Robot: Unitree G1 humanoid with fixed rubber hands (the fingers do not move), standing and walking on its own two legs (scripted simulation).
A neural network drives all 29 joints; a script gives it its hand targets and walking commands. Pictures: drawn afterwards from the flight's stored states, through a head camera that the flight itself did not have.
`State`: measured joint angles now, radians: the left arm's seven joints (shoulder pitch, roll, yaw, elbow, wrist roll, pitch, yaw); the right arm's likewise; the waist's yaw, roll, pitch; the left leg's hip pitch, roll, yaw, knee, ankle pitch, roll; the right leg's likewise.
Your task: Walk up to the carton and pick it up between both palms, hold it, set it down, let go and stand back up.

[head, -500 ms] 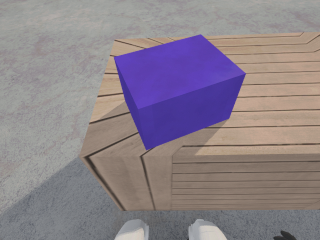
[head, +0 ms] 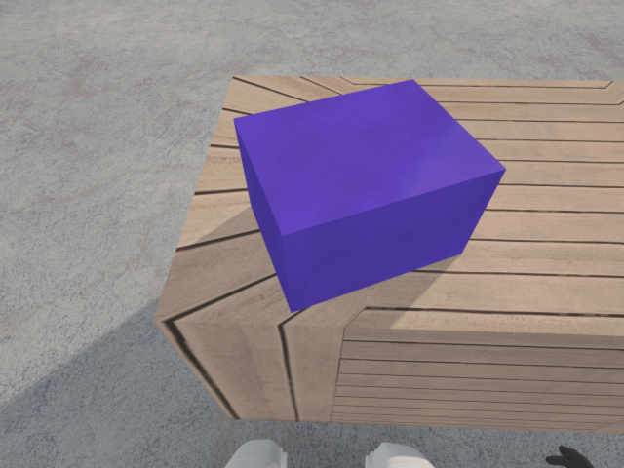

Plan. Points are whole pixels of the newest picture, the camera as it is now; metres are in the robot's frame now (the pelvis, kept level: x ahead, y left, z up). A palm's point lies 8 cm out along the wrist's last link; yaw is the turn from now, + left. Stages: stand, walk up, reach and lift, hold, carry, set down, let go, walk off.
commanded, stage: walk up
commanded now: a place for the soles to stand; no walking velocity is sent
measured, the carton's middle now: (354, 190) +0.51 -0.04 +0.03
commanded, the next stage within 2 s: reach and lift in 1.98 s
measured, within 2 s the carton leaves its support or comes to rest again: neither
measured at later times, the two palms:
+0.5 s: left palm out of the picture +0.05 +0.32 -0.11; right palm out of the picture +0.10 -0.29 -0.07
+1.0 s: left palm out of the picture +0.06 +0.31 -0.10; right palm out of the picture +0.11 -0.31 -0.08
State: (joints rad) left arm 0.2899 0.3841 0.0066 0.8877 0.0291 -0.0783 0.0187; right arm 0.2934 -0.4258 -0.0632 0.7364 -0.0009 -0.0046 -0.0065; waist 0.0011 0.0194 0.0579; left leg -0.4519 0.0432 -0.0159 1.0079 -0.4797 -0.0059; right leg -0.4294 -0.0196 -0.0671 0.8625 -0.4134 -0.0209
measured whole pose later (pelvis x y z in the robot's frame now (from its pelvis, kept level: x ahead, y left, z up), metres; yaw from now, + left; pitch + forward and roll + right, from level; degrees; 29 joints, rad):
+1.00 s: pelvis +0.00 +0.00 +0.00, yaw +0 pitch -2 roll -1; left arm 0.27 0.38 0.01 0.90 0.02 -0.07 0.02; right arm 0.21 -0.39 -0.05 0.74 0.00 -0.01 0.00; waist 0.00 0.01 0.06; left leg -0.42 0.04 0.01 0.88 -0.43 0.00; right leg -0.42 -0.02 -0.06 0.86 -0.41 -0.01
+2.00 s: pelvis -0.01 -0.01 +0.00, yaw -1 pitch -3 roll +0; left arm 0.25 0.38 0.01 0.90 0.02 -0.06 0.02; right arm 0.17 -0.39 -0.05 0.74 0.00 0.01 0.01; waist 0.00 0.01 0.10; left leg -0.40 0.04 0.01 0.86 -0.41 -0.01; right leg -0.42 -0.02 -0.05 0.86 -0.39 -0.01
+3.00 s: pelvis -0.02 -0.05 +0.03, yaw +0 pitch +0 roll +3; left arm 0.22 0.27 0.01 0.25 -0.04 0.23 0.17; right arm 0.17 -0.44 -0.11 0.75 0.14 -0.20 0.27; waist 0.00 -0.05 -0.05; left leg -0.34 0.04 0.01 0.58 -0.25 -0.05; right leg -0.40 -0.01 -0.06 0.69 -0.30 -0.05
